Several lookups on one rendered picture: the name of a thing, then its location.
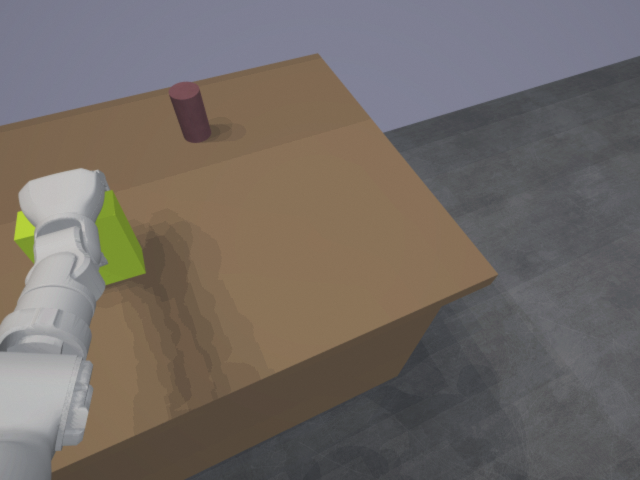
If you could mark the table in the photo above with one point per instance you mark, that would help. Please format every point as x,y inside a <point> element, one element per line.
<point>294,260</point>

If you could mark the robot left upper arm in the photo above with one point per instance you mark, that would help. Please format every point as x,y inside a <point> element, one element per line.
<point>44,405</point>

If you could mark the robot left hand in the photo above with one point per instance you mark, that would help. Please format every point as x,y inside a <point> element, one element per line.
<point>78,191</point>

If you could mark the left robot forearm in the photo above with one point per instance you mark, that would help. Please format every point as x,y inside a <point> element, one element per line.
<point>54,311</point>

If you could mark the sponge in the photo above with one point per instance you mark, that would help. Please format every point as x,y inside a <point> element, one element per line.
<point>117,241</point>

